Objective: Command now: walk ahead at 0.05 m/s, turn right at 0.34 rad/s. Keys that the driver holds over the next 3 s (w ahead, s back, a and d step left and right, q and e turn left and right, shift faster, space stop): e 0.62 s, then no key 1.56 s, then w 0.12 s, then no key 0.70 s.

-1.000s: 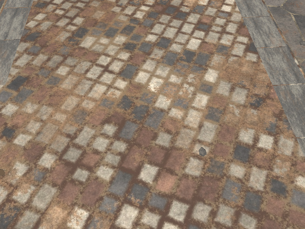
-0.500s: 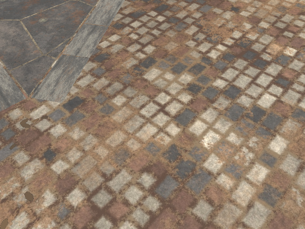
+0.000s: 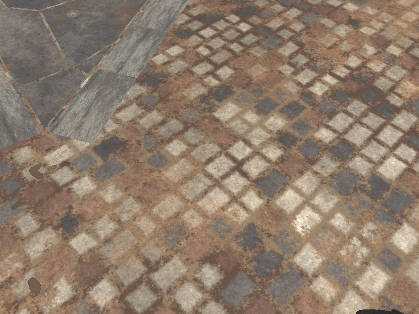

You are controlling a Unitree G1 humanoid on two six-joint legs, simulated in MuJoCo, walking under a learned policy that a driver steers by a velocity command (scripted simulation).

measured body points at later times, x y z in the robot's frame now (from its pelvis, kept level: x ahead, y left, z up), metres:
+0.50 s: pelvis +0.01 -0.05 +0.01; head +0.04 -0.09 +0.46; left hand +0.21 +0.20 -0.07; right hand +0.08 -0.37 -0.11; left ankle +0.08 +0.11 -0.67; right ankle +0.00 -0.13 -0.73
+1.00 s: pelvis +0.03 -0.02 +0.01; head +0.06 -0.03 +0.45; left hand +0.28 +0.16 -0.11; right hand +0.02 -0.32 -0.11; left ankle +0.09 +0.09 -0.73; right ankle -0.05 -0.14 -0.72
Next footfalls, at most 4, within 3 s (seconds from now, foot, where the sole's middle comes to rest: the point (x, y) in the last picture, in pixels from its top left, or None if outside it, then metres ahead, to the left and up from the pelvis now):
0.20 right None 0.04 -0.14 -0.77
0.70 left None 0.12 0.07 -0.77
1.02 right None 0.01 -0.15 -0.77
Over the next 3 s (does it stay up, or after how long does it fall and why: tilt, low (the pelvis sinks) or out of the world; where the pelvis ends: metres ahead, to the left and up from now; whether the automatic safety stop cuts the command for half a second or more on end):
stays up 0.07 -0.03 0.00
